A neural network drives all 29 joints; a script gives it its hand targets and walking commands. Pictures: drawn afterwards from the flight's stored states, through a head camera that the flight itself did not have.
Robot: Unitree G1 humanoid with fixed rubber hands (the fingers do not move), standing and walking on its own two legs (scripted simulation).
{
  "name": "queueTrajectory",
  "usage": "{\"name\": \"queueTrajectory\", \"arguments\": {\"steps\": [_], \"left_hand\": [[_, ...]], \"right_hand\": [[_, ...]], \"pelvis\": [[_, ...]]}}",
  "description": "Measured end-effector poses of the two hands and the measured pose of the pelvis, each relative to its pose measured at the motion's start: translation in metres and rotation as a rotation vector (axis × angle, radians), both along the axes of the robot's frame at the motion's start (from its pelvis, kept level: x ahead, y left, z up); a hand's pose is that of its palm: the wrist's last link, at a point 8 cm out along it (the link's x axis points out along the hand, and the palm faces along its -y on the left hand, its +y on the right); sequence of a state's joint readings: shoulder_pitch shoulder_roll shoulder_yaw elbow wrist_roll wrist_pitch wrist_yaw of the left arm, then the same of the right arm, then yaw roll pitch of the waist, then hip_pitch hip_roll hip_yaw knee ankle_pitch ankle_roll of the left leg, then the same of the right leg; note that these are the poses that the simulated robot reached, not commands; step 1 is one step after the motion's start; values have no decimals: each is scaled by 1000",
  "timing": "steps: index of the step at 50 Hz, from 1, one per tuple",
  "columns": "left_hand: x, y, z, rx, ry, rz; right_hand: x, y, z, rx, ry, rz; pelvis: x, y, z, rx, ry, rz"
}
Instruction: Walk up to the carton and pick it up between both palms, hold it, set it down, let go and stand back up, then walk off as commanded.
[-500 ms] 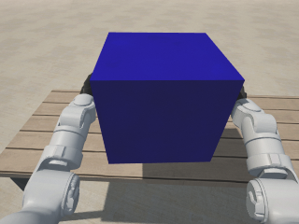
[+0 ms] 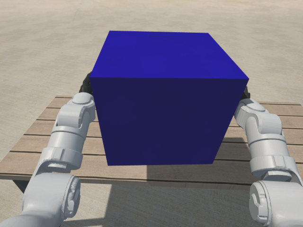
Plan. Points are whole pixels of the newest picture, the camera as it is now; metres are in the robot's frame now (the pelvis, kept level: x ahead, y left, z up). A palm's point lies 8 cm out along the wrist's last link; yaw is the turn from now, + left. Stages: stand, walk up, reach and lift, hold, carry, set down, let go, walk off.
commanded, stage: hold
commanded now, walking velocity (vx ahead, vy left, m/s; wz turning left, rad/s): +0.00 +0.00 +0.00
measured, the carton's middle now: (160, 96) +0.46 +0.02 +0.19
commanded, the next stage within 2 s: none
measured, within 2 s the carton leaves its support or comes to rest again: neither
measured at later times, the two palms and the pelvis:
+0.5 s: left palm (89, 96) +0.39 +0.20 +0.22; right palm (238, 104) +0.40 -0.19 +0.21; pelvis +0.00 +0.00 +0.00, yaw +0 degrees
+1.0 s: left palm (88, 97) +0.38 +0.20 +0.22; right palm (241, 102) +0.40 -0.19 +0.22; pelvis +0.00 +0.00 +0.00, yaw +0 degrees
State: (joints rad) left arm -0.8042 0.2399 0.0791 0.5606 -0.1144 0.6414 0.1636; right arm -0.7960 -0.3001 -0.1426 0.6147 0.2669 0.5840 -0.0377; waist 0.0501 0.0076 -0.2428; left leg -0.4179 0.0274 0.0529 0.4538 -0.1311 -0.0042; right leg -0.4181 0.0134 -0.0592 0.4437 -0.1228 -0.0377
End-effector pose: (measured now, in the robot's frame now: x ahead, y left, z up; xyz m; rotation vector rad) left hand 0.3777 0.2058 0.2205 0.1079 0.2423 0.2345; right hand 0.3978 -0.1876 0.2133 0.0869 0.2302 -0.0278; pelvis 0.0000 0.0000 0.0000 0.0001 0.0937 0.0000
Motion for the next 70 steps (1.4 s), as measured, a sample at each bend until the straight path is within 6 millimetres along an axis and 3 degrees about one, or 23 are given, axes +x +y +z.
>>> {"name": "queueTrajectory", "arguments": {"steps": [10,24,45,70], "left_hand": [[3,-4,8,12,4,-14],[11,-2,-1,13,26,-15],[5,-4,0,15,13,-19],[5,-4,-1,15,20,-21]], "right_hand": [[-4,-3,0,2,0,-14],[5,-2,-7,3,20,-14],[0,-4,3,2,2,-17],[0,-4,2,2,5,-18]], "pelvis": [[-3,0,0,0,-5,0],[2,0,1,0,6,1],[2,0,1,0,8,1],[2,0,1,0,8,1]]}}
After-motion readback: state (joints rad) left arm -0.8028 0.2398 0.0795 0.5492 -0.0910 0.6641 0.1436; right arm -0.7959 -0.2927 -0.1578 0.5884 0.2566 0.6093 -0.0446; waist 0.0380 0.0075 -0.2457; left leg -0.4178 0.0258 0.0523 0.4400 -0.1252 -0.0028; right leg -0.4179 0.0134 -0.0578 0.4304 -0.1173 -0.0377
